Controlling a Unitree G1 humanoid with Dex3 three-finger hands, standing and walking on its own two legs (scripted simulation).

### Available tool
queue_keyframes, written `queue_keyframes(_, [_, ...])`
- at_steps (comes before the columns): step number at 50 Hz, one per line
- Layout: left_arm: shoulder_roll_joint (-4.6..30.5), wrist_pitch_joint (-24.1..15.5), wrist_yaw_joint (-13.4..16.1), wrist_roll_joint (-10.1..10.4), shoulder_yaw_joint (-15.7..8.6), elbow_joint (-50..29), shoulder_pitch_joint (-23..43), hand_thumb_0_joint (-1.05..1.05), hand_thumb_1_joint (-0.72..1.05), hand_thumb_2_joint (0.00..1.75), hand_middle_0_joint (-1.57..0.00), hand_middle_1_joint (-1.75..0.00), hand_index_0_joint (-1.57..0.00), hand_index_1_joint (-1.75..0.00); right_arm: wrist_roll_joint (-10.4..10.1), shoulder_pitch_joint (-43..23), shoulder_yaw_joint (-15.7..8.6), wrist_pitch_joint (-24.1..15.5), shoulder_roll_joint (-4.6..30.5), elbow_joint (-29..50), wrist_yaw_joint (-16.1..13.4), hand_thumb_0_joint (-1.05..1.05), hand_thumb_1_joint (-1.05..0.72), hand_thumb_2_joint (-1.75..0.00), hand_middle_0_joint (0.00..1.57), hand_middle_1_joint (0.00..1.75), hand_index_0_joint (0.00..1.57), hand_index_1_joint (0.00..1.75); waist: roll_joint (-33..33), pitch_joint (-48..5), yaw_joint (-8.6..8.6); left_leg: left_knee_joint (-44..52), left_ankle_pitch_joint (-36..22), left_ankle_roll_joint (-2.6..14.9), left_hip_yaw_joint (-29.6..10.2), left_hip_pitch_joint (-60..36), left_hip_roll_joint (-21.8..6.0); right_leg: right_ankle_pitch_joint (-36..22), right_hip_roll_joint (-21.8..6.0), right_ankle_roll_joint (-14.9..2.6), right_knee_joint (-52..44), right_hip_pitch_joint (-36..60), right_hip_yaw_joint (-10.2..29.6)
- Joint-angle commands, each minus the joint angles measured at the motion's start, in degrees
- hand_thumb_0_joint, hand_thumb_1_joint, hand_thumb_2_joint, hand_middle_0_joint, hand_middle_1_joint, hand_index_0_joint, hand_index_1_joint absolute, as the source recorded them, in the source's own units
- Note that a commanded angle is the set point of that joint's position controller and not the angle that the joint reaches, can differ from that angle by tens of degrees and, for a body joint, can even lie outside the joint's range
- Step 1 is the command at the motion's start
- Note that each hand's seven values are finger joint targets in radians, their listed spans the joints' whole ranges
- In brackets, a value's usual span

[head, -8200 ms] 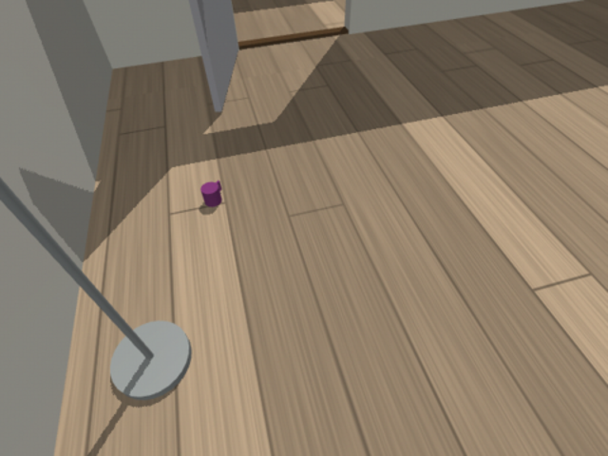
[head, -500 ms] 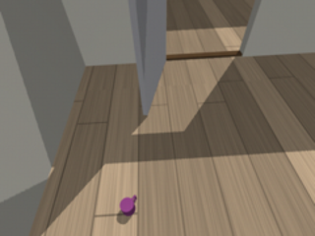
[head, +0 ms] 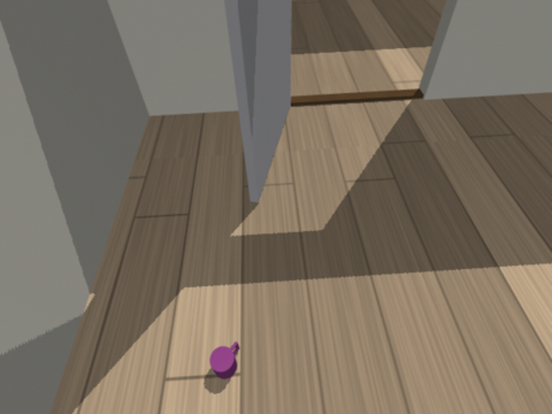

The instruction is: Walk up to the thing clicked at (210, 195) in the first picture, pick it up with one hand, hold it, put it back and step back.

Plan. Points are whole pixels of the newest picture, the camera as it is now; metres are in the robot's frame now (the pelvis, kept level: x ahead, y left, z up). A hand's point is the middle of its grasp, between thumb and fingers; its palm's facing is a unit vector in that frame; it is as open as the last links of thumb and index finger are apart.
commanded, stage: stand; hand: left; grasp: from above
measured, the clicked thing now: (227, 358) +0.42 +0.22 -0.74
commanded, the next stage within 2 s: rise first in 0.20 s
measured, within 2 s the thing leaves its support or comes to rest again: neither
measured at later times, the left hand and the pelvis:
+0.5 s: hand out of the picture +0.14 +0.25 -0.17, palm faces +0.01 -0.95 -0.32, open 8.6 cm; pelvis -0.02 +0.00 -0.02, yaw +0 degrees
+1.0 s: hand out of the picture +0.12 +0.26 -0.23, palm faces -0.15 -0.89 -0.43, open 14.1 cm; pelvis -0.02 +0.01 -0.09, yaw -1 degrees
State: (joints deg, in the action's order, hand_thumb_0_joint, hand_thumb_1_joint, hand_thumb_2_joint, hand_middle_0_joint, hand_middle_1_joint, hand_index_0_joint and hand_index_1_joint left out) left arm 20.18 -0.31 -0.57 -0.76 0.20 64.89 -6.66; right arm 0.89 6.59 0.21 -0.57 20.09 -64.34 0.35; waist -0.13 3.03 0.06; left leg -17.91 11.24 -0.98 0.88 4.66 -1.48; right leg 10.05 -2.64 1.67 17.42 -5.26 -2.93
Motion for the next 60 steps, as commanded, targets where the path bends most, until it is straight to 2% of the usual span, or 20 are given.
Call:
queue_keyframes(1, [12.1,-1.3,1.0,0.2,-2.6,-3.2,1.8,0.0,0.9,0.9,-0.2,-0.3,-0.2,-0.3,-0.3,-1.7,-2.2,-1.1,12.3,3.1,-0.8,0.0,-0.9,-0.9,0.2,0.3,0.2,0.3,-0.3,-3.8,-0.14,2.9,-10.1,1.78,-4.7,1.0,-6.3,-9.0,-6.0,-2.34,-2.3,1.1,5.2])
queue_keyframes(14, [12.1,-1.3,1.0,0.2,-2.6,-3.5,2.0,0.0,0.9,0.9,-0.2,-0.3,-0.2,-0.3,-0.3,-1.6,-2.3,-1.2,12.3,3.4,-0.8,0.0,-0.9,-0.9,0.2,0.3,0.2,0.3,-0.2,-4.9,-0.1,2.5,-10.9,1.9,-4.6,0.6,-6.6,-9.7,-6.3,-2.73,-1.7,1.6,5.4])
queue_keyframes(15, [12.2,-1.3,0.9,0.2,-2.6,-3.5,1.8,0.0,0.82,0.98,-0.12,-0.38,-0.12,-0.38,-0.4,-1.6,-2.3,-1.2,12.5,3.2,-0.8,0.0,-0.94,-0.92,0.2,0.3,0.2,0.3,-0.6,-4.7,-0.21,2.6,-10.9,1.87,-4.7,0.7,-6.5,-10.0,-6.2,-2.71,-1.7,1.7,5.4])
queue_keyframes(16, [2.5,-6.4,2.0,3.3,-2.8,-23.6,21.9,0.0,0.74,1.03,-0.18,-0.46,-0.13,-0.46,-4.3,-1.2,-0.1,-3.7,2.7,18.9,-2.1,0.0,-1.01,-0.93,0.2,0.3,0.2,0.3,-1.1,0.9,6.97,-1.7,-2.8,1.38,1.8,7.5,1.4,-5.3,2.3,-1.96,2.5,-13.2,1.0])
queue_keyframes(17, [4.4,-5.9,2.2,3.2,-3.4,-18.5,27.8,0.0,0.66,0.99,-0.18,-0.54,-0.14,-0.54,-4.2,2.2,-0.2,-3.6,4.2,15.8,-2.6,0.0,-0.94,-0.91,0.2,0.3,0.2,0.3,1.2,-2.1,5.3,-3.0,-1.4,1.7,1.6,7.6,1.7,-3.4,2.0,-1.76,2.9,-10.3,0.6])
queue_keyframes(18, [10.3,-3.8,2.4,1.9,-6.8,-9.7,16.9,0.0,0.58,0.98,-0.15,-0.62,-0.13,-0.62,-4.4,4.5,-1.6,-3.0,6.2,16.1,-3.2,0.0,-0.94,-0.91,0.2,0.3,0.2,0.3,2.9,-0.9,3.31,-3.9,-0.9,1.59,1.6,9.6,1.4,-1.4,2.5,-2.01,3.4,-10.3,0.0])
queue_keyframes(20, [14.0,-2.6,1.0,-0.4,-9.4,-7.0,18.3,0.0,0.42,0.99,-0.08,-0.78,-0.09,-0.78,-3.7,5.7,-2.7,-2.8,5.9,18.6,-3.2,0.0,-0.92,-0.9,0.2,0.3,0.2,0.3,3.2,-6.5,2.32,-8.8,-2.0,1.83,1.4,12.9,2.0,-2.4,2.1,-2.08,7.6,-11.6,0.2])
queue_keyframes(24, [12.7,-1.0,-0.8,-4.8,-13.0,-7.2,3.9,0.0,0.11,1.0,0.0,-1.07,-0.04,-1.03,-1.9,8.8,-5.4,-3.4,5.2,23.6,-2.4,0.0,-0.94,-0.91,0.2,0.3,0.2,0.3,-3.4,-18.2,-2.05,-15.0,-8.9,0.6,1.3,15.7,2.7,-8.0,1.8,-2.96,15.3,-10.1,0.9])
queue_keyframes(26, [10.6,1.5,-0.6,-5.8,-11.2,-11.4,5.1,0.0,-0.04,1.01,-0.01,-1.09,-0.04,-1.06,-2.4,8.2,-5.3,-3.5,4.5,26.1,-2.5,0.0,-0.94,-0.91,0.2,0.3,0.2,0.3,-2.7,-17.7,-1.23,-14.4,-8.8,0.54,1.2,15.5,2.8,-7.6,2.2,-2.84,14.6,-10.7,0.8])
queue_keyframes(33, [8.3,7.7,0.6,-8.2,-10.9,-18.1,4.2,0.0,-0.54,0.99,-0.07,-1.07,-0.07,-1.07,-2.4,6.4,-5.2,-4.8,3.4,32.1,-1.4,0.0,-0.9,-0.9,0.2,0.3,0.2,0.3,0.1,-14.6,0.28,-22.1,-2.1,0.92,0.5,25.3,1.9,0.3,2.8,-2.57,21.0,-21.3,-0.1])
queue_keyframes(39, [9.4,6.9,1.0,-10.1,-12.4,-31.6,3.4,0.0,-0.57,1.0,-0.07,-1.09,-0.06,-1.09,-1.9,7.0,-5.8,-7.4,2.8,35.5,-1.5,0.0,-0.9,-0.9,0.2,0.3,0.2,0.3,-3.5,-20.1,0.91,-29.8,-0.2,0.62,-0.6,30.1,0.9,2.7,2.8,-2.67,30.2,-29.5,0.0])
queue_keyframes(40, [9.6,7.7,1.2,-10.8,-13.4,-28.9,-1.3,0.0,-0.58,1.0,-0.07,-1.09,-0.06,-1.1,-1.9,7.4,-5.4,-7.5,2.3,35.3,-1.7,0.0,-0.89,-0.9,0.2,0.3,0.2,0.3,-3.0,-19.8,0.64,-30.4,1.0,0.8,-0.5,31.3,1.0,3.4,2.6,-2.58,30.6,-30.1,0.3])
queue_keyframes(41, [8.2,7.7,1.0,-10.7,-11.5,-34.3,0.4,0.0,-0.57,1.0,-0.07,-1.09,-0.07,-1.09,-1.8,7.2,-6.0,-7.8,2.6,36.1,-1.9,0.0,-0.91,-0.9,0.2,0.3,0.2,0.3,-2.4,-20.9,1.44,-31.3,0.8,0.91,-0.6,31.4,0.9,3.0,2.7,-2.51,31.3,-31.0,0.4])
queue_keyframes(44, [9.0,8.9,1.3,-11.4,-12.9,-36.3,-3.9,0.0,-0.58,0.99,-0.07,-1.09,-0.06,-1.1,-1.5,6.7,-6.0,-8.7,2.5,36.6,-2.2,0.0,-0.9,-0.9,0.2,0.3,0.2,0.3,-3.2,-21.2,1.06,-33.1,2.6,0.75,-1.3,33.7,0.5,5.1,2.6,-2.58,33.5,-33.4,0.4])
queue_keyframes(45, [8.1,9.0,1.1,-11.4,-11.4,-40.9,-3.3,0.0,-0.58,0.98,-0.07,-1.1,-0.07,-1.1,-1.6,6.2,-5.9,-9.0,2.3,37.5,-2.3,0.0,-0.9,-0.9,0.2,0.3,0.2,0.3,-3.7,-22.0,1.34,-33.9,1.7,0.72,-1.3,33.9,0.5,4.5,2.7,-2.63,34.3,-34.4,0.4])
queue_keyframes(50, [8.1,11.2,1.3,-13.1,-11.7,-43.8,-8.4,0.0,-0.56,0.96,-0.07,-1.1,-0.07,-1.09,-1.2,6.4,-5.9,-9.9,2.3,38.2,-2.4,0.0,-0.91,-0.9,0.2,0.3,0.2,0.3,-3.9,-24.8,1.52,-38.7,-4.4,0.57,-1.9,35.6,0.2,0.7,2.7,-2.81,38.9,-36.8,0.1])
queue_keyframes(53, [7.8,11.8,1.7,-13.9,-11.7,-45.5,-10.1,0.0,-0.55,0.95,-0.06,-1.11,-0.07,-1.09,-1.1,6.1,-5.6,-10.4,1.7,38.8,-2.3,0.0,-0.9,-0.9,0.2,0.3,0.2,0.3,-3.6,-25.5,1.6,-41.1,-2.9,0.83,-1.8,38.7,0.5,1.2,2.5,-2.8,40.6,-38.4,0.3])
queue_keyframes(56, [8.5,12.1,1.8,-14.5,-11.8,-46.4,-9.3,0.0,-0.54,0.94,-0.07,-1.11,-0.08,-1.1,-1.0,5.4,-5.5,-10.8,1.9,39.1,-2.2,0.0,-0.91,-0.9,0.2,0.3,0.2,0.3,-4.1,-23.7,1.89,-42.3,2.2,0.81,-2.2,42.3,0.5,5.4,2.5,-2.78,42.5,-42.3,0.4])
queue_keyframes(59, [8.7,10.7,1.5,-16.9,-10.1,-45.0,-4.1,0.0,-0.54,0.94,-0.06,-1.11,-0.08,-1.1,-1.0,4.8,-5.5,-11.6,2.6,38.8,-1.9,0.0,-0.89,-0.9,0.2,0.3,0.2,0.3,-5.0,-22.9,3.37,-45.4,4.3,0.6,-3.7,45.8,-0.1,8.1,2.6,-2.89,47.4,-49.5,0.2])
queue_keyframes(60, [10.5,9.4,1.8,-18.1,-11.1,-46.4,-0.1,0.0,-0.54,0.94,-0.05,-1.12,-0.07,-1.1,-1.0,3.8,-5.5,-12.1,2.6,39.7,-1.8,0.0,-0.88,-0.9,0.2,0.3,0.2,0.3,-4.8,-23.8,3.19,-47.5,6.3,0.89,-3.4,48.2,0.3,9.1,2.3,-2.9,48.6,-51.2,0.5])
